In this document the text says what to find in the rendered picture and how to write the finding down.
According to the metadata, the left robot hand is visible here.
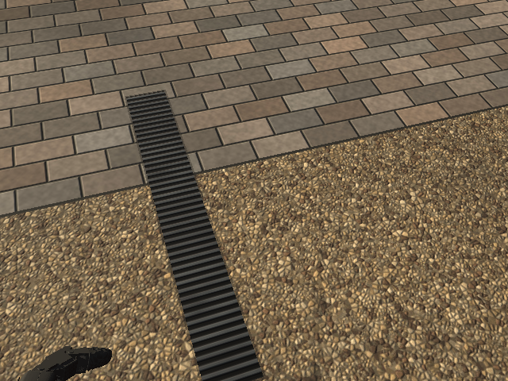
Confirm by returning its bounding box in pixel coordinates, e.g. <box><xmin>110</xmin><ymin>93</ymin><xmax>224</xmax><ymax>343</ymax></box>
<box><xmin>17</xmin><ymin>346</ymin><xmax>112</xmax><ymax>381</ymax></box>

